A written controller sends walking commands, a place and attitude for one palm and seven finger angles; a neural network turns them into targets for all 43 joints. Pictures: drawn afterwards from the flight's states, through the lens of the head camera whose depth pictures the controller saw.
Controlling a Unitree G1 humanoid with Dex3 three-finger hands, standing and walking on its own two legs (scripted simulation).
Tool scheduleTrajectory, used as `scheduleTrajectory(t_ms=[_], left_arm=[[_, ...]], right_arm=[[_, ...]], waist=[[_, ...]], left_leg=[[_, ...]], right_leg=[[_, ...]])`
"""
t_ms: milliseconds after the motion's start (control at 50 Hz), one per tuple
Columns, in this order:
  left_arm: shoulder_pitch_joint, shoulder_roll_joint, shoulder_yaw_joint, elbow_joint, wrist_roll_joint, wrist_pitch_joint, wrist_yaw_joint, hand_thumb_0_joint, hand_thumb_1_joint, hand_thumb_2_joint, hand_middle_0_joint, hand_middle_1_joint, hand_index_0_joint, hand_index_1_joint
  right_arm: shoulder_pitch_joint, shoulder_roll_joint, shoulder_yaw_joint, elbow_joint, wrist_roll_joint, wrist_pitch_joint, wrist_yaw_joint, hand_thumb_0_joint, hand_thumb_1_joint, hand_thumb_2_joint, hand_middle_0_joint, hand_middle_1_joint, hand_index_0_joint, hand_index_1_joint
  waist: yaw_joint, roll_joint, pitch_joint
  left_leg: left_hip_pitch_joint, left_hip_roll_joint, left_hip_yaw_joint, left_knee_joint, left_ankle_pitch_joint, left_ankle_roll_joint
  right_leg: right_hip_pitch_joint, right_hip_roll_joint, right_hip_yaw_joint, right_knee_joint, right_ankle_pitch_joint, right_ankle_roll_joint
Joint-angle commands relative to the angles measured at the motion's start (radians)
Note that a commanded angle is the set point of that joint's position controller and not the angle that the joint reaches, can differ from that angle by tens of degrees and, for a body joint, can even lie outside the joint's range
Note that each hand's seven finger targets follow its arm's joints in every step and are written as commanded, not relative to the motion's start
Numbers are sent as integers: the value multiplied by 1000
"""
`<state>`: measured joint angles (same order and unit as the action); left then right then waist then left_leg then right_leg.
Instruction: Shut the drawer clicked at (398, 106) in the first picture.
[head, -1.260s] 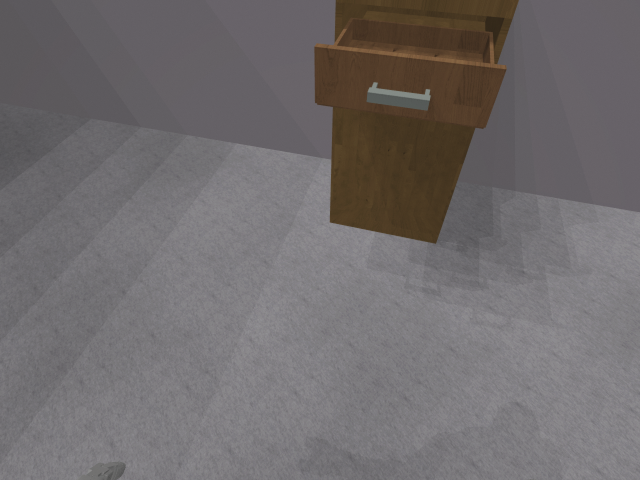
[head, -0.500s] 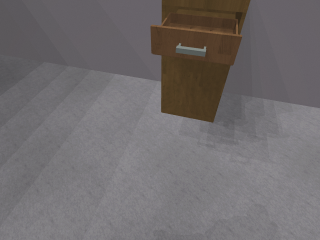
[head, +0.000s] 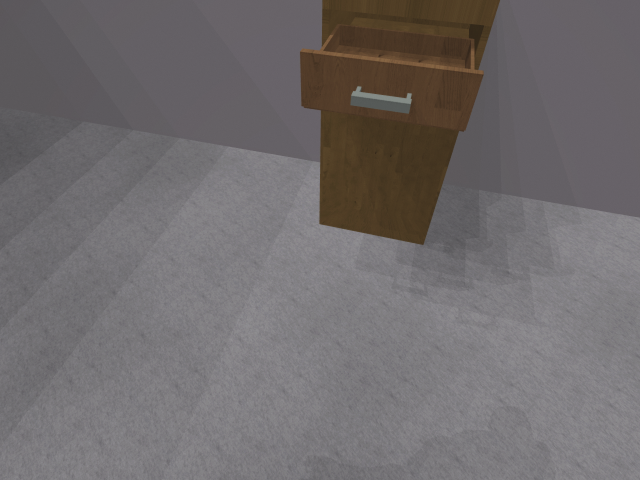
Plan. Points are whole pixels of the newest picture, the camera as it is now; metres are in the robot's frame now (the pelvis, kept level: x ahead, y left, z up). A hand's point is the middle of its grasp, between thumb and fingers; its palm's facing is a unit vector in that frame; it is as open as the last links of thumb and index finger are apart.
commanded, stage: look at it before walking up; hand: left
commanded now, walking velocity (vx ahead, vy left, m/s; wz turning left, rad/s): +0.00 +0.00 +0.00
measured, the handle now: (382, 97) +0.92 -0.09 +0.03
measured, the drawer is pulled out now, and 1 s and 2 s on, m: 0.30 0.30 0.30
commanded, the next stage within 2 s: walk to a spot facing it in 0.28 s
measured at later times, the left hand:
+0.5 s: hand out of the picture +0.07 +0.24 -0.16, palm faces -0.02 -0.95 -0.32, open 7.4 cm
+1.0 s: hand out of the picture +0.13 +0.13 -0.16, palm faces -0.20 -0.96 -0.19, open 7.4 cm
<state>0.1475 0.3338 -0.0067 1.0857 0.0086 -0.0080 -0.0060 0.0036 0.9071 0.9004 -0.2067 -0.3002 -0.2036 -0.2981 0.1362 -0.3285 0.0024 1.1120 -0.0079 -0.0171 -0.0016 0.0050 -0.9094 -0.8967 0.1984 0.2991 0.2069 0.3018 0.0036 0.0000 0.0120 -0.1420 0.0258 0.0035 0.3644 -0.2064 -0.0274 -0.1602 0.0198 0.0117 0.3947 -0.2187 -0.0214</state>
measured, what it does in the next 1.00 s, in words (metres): walks ahead, turning right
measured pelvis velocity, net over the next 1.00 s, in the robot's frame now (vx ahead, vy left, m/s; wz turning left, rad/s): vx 0.13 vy -0.04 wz -0.30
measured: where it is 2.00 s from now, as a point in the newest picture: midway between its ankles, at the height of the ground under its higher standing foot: (350, 450)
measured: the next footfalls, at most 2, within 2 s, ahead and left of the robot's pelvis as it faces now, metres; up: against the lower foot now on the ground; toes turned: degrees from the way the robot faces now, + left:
left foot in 1.22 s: +0.42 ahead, +0.03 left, +0.00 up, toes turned -21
right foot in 1.64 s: +0.31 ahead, -0.19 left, +0.00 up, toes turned -48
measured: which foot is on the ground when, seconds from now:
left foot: down 0.00-0.74, up 0.76-1.00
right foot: down 0.00-1.00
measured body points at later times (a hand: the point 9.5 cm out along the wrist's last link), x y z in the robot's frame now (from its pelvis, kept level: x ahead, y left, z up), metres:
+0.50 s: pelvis +0.01 +0.00 +0.00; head +0.01 +0.00 +0.45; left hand +0.07 +0.29 -0.14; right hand +0.08 -0.28 -0.14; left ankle -0.01 +0.14 -0.75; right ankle +0.00 -0.10 -0.75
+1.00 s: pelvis +0.13 -0.04 +0.00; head +0.15 -0.06 +0.45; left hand +0.14 +0.18 -0.15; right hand +0.15 -0.30 -0.15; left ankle +0.23 +0.09 -0.66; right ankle +0.05 -0.10 -0.75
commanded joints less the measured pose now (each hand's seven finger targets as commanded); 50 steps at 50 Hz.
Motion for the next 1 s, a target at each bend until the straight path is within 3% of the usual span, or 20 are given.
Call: scheduleTrajectory(t_ms=[0,360,400,480,520,540,560,580,600,640,660,680,700,720,740,780,800,840,880,980], left_arm=[[-33,203,47,-63,0,-24,17,0,900,900,-200,-300,-200,-300],[-20,204,47,-57,1,-25,19,0,900,900,-200,-300,-200,-300],[40,100,26,-30,1,-6,20,0,900,900,-200,-300,-200,-300],[81,95,48,-71,11,21,-1,0,900,900,-200,-300,-200,-300],[93,89,58,-105,13,20,-9,0,900,900,-200,-300,-200,-300],[91,67,62,-124,13,16,-13,0,900,900,-200,-300,-200,-300],[87,37,63,-144,12,10,-19,0,900,900,-200,-300,-200,-300],[44,20,66,-171,12,6,-23,0,900,900,-200,-300,-200,-300],[12,10,70,-192,14,1,-27,0,900,900,-200,-300,-200,-300],[38,-19,75,-197,11,-9,-35,0,900,900,-200,-300,-200,-300],[102,-35,78,-177,11,-13,-39,0,900,900,-200,-300,-200,-300],[230,-33,86,-134,14,-17,-39,0,900,900,-200,-300,-200,-300],[410,62,107,-82,21,-31,-26,0,900,900,-200,-300,-200,-300],[497,168,127,-66,10,-45,-4,0,900,900,-200,-300,-200,-300],[488,135,122,-72,0,-42,13,0,900,900,-200,-300,-200,-300],[364,53,100,-106,6,-46,14,0,900,900,-200,-300,-200,-300],[327,27,91,-117,10,-50,15,0,900,900,-200,-300,-200,-300],[315,8,93,-119,14,-62,18,0,900,900,-200,-300,-200,-300],[325,2,94,-112,13,-69,15,0,900,900,-200,-300,-200,-300],[352,-1,94,-100,15,-78,23,0,900,900,-200,-300,-200,-300]], right_arm=[[-44,-200,-36,-56,-2,-22,-17,0,-900,-900,200,300,200,300],[-45,-200,-35,-52,0,-23,-19,0,-900,-900,200,300,200,300],[11,-95,-14,-29,-8,-10,-16,0,-900,-900,200,300,200,300],[63,-102,-37,-60,-15,3,-13,0,-900,-900,200,300,200,300],[95,-119,-54,-82,-15,0,-14,0,-900,-900,200,300,200,300],[125,-132,-63,-90,-15,-5,-15,0,-900,-900,200,300,200,300],[150,-154,-76,-94,-14,-12,-18,0,-900,-900,200,300,200,300],[170,-160,-86,-99,-12,-23,-20,0,-900,-900,200,300,200,300],[183,-144,-87,-101,-15,-30,-20,0,-900,-900,200,300,200,300],[154,-122,-88,-110,-19,-38,-22,0,-900,-900,200,300,200,300],[123,-113,-88,-114,-20,-39,-23,0,-900,-900,200,300,200,300],[97,-103,-84,-120,-18,-37,-22,0,-900,-900,200,300,200,300],[77,-53,-74,-147,-3,-36,-11,0,-900,-900,200,300,200,300],[12,7,-55,-219,-4,-43,2,0,-900,-900,200,300,200,300],[-56,-23,-65,-229,-5,-49,-5,0,-900,-900,200,300,200,300],[-54,7,-69,-216,-14,-50,-1,0,-900,-900,200,300,200,300],[-20,20,-72,-198,-18,-41,2,0,-900,-900,200,300,200,300],[24,44,-76,-183,-20,-32,6,0,-900,-900,200,300,200,300],[21,56,-78,-196,-18,-24,12,0,-900,-900,200,300,200,300],[-79,70,-80,-263,-13,-30,22,0,-900,-900,200,300,200,300]], waist=[[-3,-3,-48],[-2,-1,-57],[-3,-12,-50],[0,-8,95],[-8,38,128],[-21,87,130],[-30,172,118],[-44,202,119],[-53,172,122],[-21,137,83],[12,128,51],[73,68,4],[150,-205,-49],[156,-412,-28],[157,-207,-1],[83,-68,82],[50,-52,75],[23,-55,43],[16,-62,35],[35,-76,52]], left_leg=[[22,96,-78,-44,143,42],[43,101,-77,-53,186,43],[49,94,-38,-27,61,25],[-50,99,-32,-9,-301,46],[-37,141,-80,-30,-386,75],[-3,189,-135,-71,-430,104],[47,270,-215,-126,-428,146],[87,351,-248,-163,-335,194],[116,374,-224,-156,-206,214],[115,364,-100,-71,27,190],[55,326,-11,11,71,151],[-58,261,83,195,66,105],[-291,144,188,531,-61,41],[-582,19,166,822,-369,-5],[-622,65,23,876,-331,7],[-616,113,-3,874,-177,-3],[-577,117,4,849,-127,-14],[-555,112,18,805,-77,-27],[-565,107,26,762,-23,-38],[-622,100,29,634,39,-43]], right_leg=[[9,-133,118,-66,173,-19],[30,-135,111,-66,225,-15],[2,-122,124,-60,95,-10],[-155,-74,182,-32,-290,-38],[-246,-38,166,54,-329,-44],[-308,-4,127,149,-316,-38],[-366,28,48,290,-250,-24],[-430,-4,-16,415,-253,-6],[-469,-46,-13,456,-286,0],[-388,-88,-33,384,-279,0],[-253,-81,-61,285,-217,-5],[-30,-37,-102,160,-90,-13],[204,-152,142,-20,-149,-64],[276,-403,615,-175,-6,-187],[239,-402,632,-163,19,-250],[102,-336,492,-154,13,-236],[55,-303,417,-159,43,-218],[48,-265,341,-158,126,-206],[50,-231,290,-163,158,-191],[106,-216,289,-157,251,-191]])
